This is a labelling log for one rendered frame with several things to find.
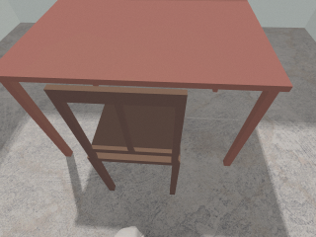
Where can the chair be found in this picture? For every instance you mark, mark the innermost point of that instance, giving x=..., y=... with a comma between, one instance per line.
x=137, y=125

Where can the left robot thigh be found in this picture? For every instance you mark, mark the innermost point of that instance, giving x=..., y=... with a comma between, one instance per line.
x=129, y=232

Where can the table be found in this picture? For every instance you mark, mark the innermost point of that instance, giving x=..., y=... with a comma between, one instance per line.
x=191, y=44

